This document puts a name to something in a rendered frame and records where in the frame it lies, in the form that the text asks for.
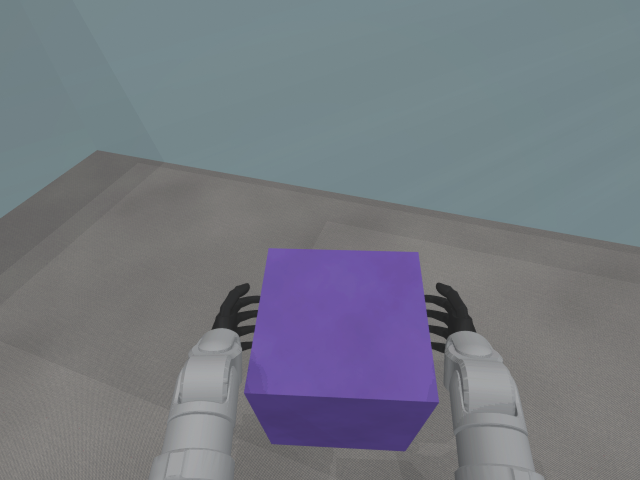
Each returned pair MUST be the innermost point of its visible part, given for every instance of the robot left hand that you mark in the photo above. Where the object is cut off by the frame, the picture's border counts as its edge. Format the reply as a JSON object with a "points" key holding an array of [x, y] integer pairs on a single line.
{"points": [[229, 318]]}

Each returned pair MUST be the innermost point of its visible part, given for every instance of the right robot forearm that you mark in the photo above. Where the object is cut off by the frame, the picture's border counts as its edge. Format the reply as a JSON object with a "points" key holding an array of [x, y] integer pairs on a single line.
{"points": [[487, 415]]}

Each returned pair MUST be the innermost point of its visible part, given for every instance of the carton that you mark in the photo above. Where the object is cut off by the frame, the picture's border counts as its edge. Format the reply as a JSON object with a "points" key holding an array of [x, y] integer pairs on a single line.
{"points": [[341, 355]]}

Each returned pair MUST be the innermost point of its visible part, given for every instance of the left robot forearm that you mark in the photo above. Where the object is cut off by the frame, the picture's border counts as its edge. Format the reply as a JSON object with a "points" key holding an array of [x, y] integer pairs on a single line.
{"points": [[202, 416]]}

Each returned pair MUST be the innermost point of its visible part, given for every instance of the robot right hand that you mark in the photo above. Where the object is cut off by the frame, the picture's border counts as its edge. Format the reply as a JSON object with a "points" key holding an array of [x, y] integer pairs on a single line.
{"points": [[457, 318]]}

